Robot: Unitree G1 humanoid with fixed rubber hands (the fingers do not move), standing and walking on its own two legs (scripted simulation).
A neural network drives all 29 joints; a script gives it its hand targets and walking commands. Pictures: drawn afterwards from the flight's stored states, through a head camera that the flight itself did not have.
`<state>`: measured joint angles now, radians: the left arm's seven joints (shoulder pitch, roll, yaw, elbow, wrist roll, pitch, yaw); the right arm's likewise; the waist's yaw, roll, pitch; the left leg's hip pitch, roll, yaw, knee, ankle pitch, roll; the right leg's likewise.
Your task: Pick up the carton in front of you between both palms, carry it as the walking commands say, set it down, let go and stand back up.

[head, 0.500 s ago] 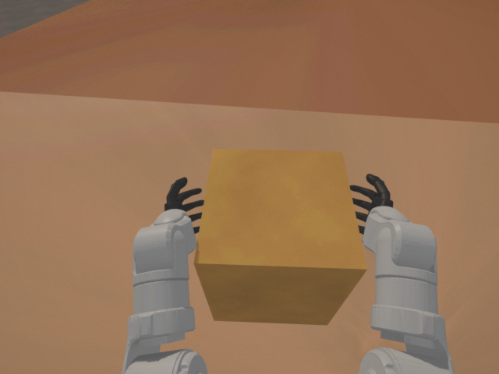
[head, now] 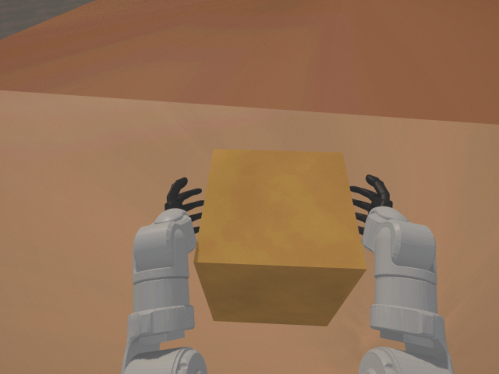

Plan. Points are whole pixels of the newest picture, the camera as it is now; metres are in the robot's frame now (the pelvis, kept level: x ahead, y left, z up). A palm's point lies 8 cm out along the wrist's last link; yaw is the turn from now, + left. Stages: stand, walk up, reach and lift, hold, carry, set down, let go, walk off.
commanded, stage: carry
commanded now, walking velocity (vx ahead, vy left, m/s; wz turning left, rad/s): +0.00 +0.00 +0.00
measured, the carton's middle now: (273, 242) +0.34 +0.00 +0.05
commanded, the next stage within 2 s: none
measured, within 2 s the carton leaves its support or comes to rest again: neither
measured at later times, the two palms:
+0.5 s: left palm (175, 228) +0.31 +0.15 +0.12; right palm (378, 226) +0.32 -0.16 +0.12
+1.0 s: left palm (174, 231) +0.31 +0.15 +0.12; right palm (378, 230) +0.31 -0.15 +0.12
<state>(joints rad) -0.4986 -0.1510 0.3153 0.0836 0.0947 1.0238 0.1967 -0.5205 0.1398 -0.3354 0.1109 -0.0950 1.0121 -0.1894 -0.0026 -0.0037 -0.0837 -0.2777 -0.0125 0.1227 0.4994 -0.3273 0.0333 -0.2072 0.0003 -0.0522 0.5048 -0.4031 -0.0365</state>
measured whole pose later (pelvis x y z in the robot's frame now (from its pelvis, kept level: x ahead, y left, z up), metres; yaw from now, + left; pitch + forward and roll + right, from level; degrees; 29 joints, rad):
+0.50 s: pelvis -0.01 +0.00 +0.00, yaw +0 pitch +0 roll +0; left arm -0.50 -0.15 0.31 0.08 0.09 1.02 0.20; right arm -0.52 0.14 -0.33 0.10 -0.09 1.01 -0.19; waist 0.00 0.00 -0.08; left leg -0.29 -0.01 0.12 0.50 -0.31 0.04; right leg -0.23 0.00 -0.05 0.51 -0.38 -0.04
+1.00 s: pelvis -0.02 +0.00 +0.00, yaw +0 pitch +0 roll +0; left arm -0.50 -0.15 0.31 0.07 0.09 1.03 0.20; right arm -0.52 0.14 -0.33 0.10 -0.09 1.01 -0.19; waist 0.00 0.00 -0.07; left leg -0.30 -0.01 0.12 0.49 -0.29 0.04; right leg -0.24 0.00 -0.06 0.50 -0.37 -0.04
